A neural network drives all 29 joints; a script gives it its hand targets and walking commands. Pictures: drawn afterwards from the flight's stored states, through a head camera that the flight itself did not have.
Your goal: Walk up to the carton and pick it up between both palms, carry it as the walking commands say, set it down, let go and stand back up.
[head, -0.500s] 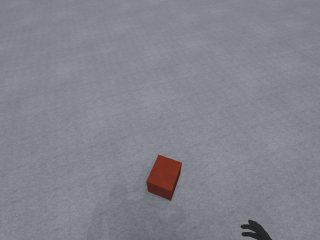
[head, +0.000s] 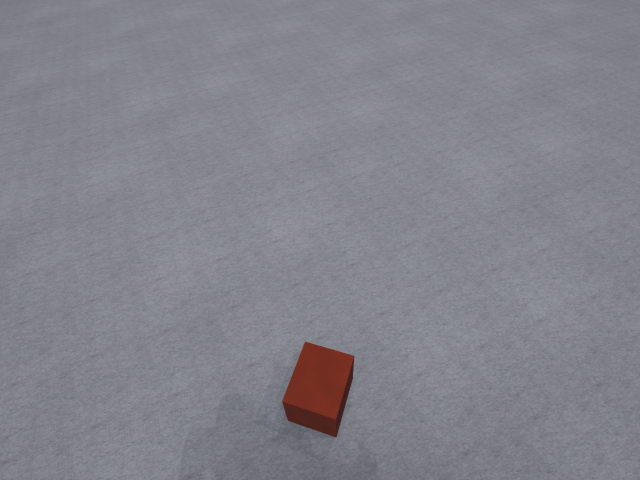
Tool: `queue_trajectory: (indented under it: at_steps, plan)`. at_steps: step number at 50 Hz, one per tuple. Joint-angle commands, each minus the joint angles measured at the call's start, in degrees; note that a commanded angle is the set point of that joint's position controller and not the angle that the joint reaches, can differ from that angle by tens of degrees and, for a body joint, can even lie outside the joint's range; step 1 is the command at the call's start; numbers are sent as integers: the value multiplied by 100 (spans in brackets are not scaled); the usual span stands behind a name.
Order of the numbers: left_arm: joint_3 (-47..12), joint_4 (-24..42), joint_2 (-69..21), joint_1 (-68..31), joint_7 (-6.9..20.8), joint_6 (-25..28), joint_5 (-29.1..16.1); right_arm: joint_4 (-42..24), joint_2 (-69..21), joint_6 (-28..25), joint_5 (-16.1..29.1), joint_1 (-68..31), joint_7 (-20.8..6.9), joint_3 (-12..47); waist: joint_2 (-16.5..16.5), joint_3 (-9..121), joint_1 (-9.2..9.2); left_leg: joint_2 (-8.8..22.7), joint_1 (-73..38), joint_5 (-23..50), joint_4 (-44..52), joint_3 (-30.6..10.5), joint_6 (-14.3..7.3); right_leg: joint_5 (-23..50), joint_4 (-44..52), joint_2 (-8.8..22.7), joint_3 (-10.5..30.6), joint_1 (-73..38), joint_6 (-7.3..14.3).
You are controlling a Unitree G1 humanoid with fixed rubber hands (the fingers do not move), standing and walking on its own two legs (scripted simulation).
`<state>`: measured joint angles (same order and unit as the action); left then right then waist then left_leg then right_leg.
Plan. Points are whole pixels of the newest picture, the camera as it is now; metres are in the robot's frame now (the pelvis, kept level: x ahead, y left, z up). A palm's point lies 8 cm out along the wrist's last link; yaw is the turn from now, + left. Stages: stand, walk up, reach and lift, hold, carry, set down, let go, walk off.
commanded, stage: walk up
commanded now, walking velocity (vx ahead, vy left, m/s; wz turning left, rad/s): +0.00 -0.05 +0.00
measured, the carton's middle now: (320, 388) +0.49 +0.04 -0.68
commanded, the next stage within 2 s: none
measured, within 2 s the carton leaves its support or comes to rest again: neither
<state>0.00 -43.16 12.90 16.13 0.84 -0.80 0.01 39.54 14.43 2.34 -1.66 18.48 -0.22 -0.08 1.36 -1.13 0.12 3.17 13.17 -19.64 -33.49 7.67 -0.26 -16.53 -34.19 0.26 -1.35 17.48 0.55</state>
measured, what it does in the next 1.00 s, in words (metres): steps to the left: left foot, then right foot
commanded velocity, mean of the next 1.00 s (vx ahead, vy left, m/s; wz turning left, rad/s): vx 0.07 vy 0.16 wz -0.26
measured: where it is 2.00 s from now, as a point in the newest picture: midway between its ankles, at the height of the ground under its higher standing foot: outside the picture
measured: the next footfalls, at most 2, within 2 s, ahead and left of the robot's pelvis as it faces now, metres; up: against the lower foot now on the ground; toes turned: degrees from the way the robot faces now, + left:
left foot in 0.30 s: +0.04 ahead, +0.17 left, +0.00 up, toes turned +2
right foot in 0.66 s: +0.10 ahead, -0.04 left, +0.00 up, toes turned -15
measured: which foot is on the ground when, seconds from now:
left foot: down 0.00-0.06, up 0.08-0.28, down 0.30-0.66, up 0.68-0.88, down 0.90-1.00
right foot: down 0.00-0.30, up 0.32-0.64, down 0.66-0.90, up 0.92-1.00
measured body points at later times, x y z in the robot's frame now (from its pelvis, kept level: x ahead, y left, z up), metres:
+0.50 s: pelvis +0.04 +0.09 +0.00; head +0.05 +0.11 +0.45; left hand +0.15 +0.34 -0.13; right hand +0.07 -0.18 -0.10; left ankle +0.00 +0.17 -0.73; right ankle -0.01 -0.07 -0.67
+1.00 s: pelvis +0.12 +0.13 -0.01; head +0.15 +0.15 +0.44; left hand +0.26 +0.35 -0.15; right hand +0.15 -0.15 -0.11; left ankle +0.14 +0.21 -0.73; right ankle +0.03 -0.01 -0.69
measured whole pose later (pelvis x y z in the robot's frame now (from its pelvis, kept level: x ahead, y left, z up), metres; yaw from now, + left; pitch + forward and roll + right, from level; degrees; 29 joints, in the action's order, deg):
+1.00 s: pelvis +0.12 +0.13 -0.01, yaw -15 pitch +0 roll -1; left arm 0.2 -43.2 15.0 16.0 -1.4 -3.9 0.0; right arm 39.8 13.0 1.8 -2.1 15.3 -0.3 -0.2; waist -2.8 -3.1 -0.4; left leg 4.2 17.5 -22.0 -38.9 10.0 -2.3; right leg -25.9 -54.2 1.7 0.5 20.9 -1.5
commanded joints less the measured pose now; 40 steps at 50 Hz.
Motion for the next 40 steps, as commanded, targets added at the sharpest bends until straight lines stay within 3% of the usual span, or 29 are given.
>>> queue_trajectory:
  at_steps: [1, 2, 3, 4, 5, 7, 8, 12, 14, 15, 16, 17, 18, 19, 20, 22, 23, 24, 26, 27, 29, 31, 32, 33, 34, 35, 36, 37, 40]
  plan:
    - [324, 203, 682, -248, -93, -73, 14, -190, 657, -127, 44, -5, 115, -369, -383, 454, 2, 911, -461, 2203, 703, -620, -160, 1700, 454, 359, 137, -338, 150]
    - [534, 81, 886, 131, -148, -43, 127, -56, 766, -115, -136, -97, 78, -462, -141, 398, -228, 920, -178, 1617, 588, -552, -120, 1286, 405, 456, 365, -330, 45]
    - [677, -436, 1590, 1468, -303, -60, 229, -200, 772, 121, -206, -684, -108, -506, 28, 242, -498, -54, 1175, -905, -608, 251, 142, -620, 1383, 1620, 2453, -1125, 664]
    - [818, -392, 2072, 1547, -405, -60, 268, -295, 602, 253, -218, -906, -161, -410, -1145, -348, -662, -382, 2521, -1271, -1999, -385, 287, -801, 2052, 2642, 4269, -1066, 1109]
    - [815, -263, 2068, 1401, -484, -64, 278, -329, 595, 257, -218, -834, -202, -397, -1240, -479, -513, -158, 2636, -1026, -2587, -983, 264, -1007, 2262, 2812, 4480, -652, 1279]
    - [723, -54, 1744, 863, -493, -66, 262, -436, 578, 184, -182, -841, -233, -393, -1028, -586, -313, 25, 2244, -570, -2755, -1179, 248, -1890, 2497, 2387, 3828, 177, 1121]
    - [728, 17, 1715, 543, -470, -53, 271, -396, 642, 164, -180, -714, -261, -401, -1176, -512, -190, 63, 1837, -551, -2614, -1207, 239, -2009, 2513, 2202, 3478, 454, 984]
    - [786, 307, 1761, -201, -392, -93, 242, -380, 494, 152, -74, -265, -270, -297, -1637, -484, 224, -22, 245, -944, -742, -906, 246, -1621, 2170, 1583, 2668, 1216, 633]
    - [706, 419, 1602, -386, -330, -115, 186, -94, 413, 134, -63, 415, -172, -277, -1427, -265, 515, -204, -1197, -226, 557, -586, 188, -1606, 1674, 1023, 2063, 1858, 291]
    - [586, 505, 1262, -222, -305, -111, 176, 10, 701, 105, -108, 777, -101, -347, -584, -224, 593, 460, -1654, -821, 1564, -1322, 72, -1831, 791, 407, 1491, 2362, 2]
    - [497, 501, 750, -27, -252, -120, 160, 154, 1196, 33, -188, 1055, -42, -468, 1023, -110, 521, 1843, -1328, -2099, 2527, -2607, -23, -1495, -1261, -333, 409, 2421, -128]
    - [482, 571, 678, -227, -219, -143, 185, 72, 1318, -62, -84, 961, -65, -463, 1516, -307, 625, 2363, -884, -3126, 3128, -3004, -208, -1507, -2056, 34, 92, 2482, -107]
    - [516, 588, 825, -421, -138, -177, 141, 14, 1193, -94, -103, 723, -83, -421, 1202, -678, 512, 2254, -570, -3401, 3319, -2942, -282, -1114, -2556, 198, 263, 2579, -120]
    - [488, 579, 829, -394, -97, -160, 130, -149, 982, -65, -50, 167, -39, -334, 713, -1172, 171, 1950, -38, -2343, 3010, -2157, -186, -748, -2633, 296, 319, 2406, -166]
    - [465, 450, 795, -195, -81, -135, 111, -167, 743, -80, -2, -10, -15, -298, 483, -1179, 35, 1619, 1, -1188, 2706, -1431, -278, -591, -2800, 301, 148, 2034, -201]
    - [437, 378, 799, -200, -1, -104, 124, -8, 713, -237, -32, 494, -21, -337, 552, -642, 195, 1579, -760, -1359, 2833, -1336, -377, -252, -2955, 373, -50, 2047, -158]
    - [411, 415, 799, -369, 26, -106, 132, 21, 722, -271, -38, 569, -17, -331, 514, -779, 225, 1577, -857, -1085, 2837, -1241, -363, -95, -2932, 430, -44, 2169, -144]
    - [374, 480, 739, -514, 23, -102, 129, 34, 712, -274, -53, 557, -2, -322, 507, -977, 240, 1547, -937, -163, 2683, -1085, -358, 6, -2778, 471, -36, 2209, -136]
    - [305, 454, 601, -412, -67, -120, 115, 29, 588, -185, -43, 288, 65, -280, 557, -845, 54, 1209, -1062, 4395, 1478, -76, -288, -413, -2050, 340, -193, 1581, -231]
    - [278, 449, 562, -293, -107, -132, 93, 45, 587, -127, -42, 375, 76, -290, 739, -485, 92, 1091, -1257, 5399, 1104, 208, -294, -607, -1687, 245, -361, 1228, -243]
    - [210, 420, 535, -244, -186, -98, 73, 129, 666, -42, -56, 530, 79, -307, 934, 88, 236, 1048, -1808, 5581, 732, 152, -516, -831, -932, 97, -598, 927, -205]
    - [158, 305, 456, 64, -257, -14, 74, 146, 761, 50, 1, 322, 104, -348, 814, 340, -26, 916, -1643, 5791, 103, 292, -488, -43, 176, 49, -729, 247, -163]
    - [220, 151, 581, 562, -301, 36, 88, 105, 790, 59, 48, 125, 92, -359, 594, 703, -325, 795, -1156, 5339, -473, 413, -360, 774, 765, 236, -572, -651, -37]
    - [376, 60, 1051, 1047, -359, 106, 145, -75, 691, 25, 69, -29, 51, -308, -109, 1013, -607, 453, 58, 3588, -1276, 450, -68, 3141, 721, 991, 444, -1860, 301]
    - [504, -81, 1593, 1422, -432, 95, 174, -354, 486, 46, 100, -211, 4, -238, -1529, 967, -800, -339, 1571, 474, -2496, 342, 212, 6412, 646, 2322, 2371, -2561, 1182]
    - [518, -84, 1660, 1414, -427, 91, 179, -437, 471, 93, 115, -342, 5, -246, -1702, 892, -746, -442, 2152, -1550, -2996, -283, 224, 7136, 596, 2729, 3043, -2495, 1627]
    - [539, -32, 1535, 1227, -432, 79, 167, -463, 494, 96, 82, -373, 9, -265, -1316, 823, -648, -264, 2252, -1698, -3138, -534, 232, 6433, 647, 2706, 2929, -2315, 1588]
    - [541, -10, 1396, 1044, -447, 57, 185, -454, 468, 97, 54, -420, -1, -253, -1168, 776, -581, -176, 2171, -1529, -3047, -585, 236, 5572, 795, 2576, 2669, -2077, 1421]
    - [542, 80, 1248, 406, -430, 21, 245, -457, 372, 131, 48, -531, -88, -151, -1556, 547, -330, 10, 1619, -1011, -1646, -594, 206, 3858, 1162, 2083, 2055, -1375, 911]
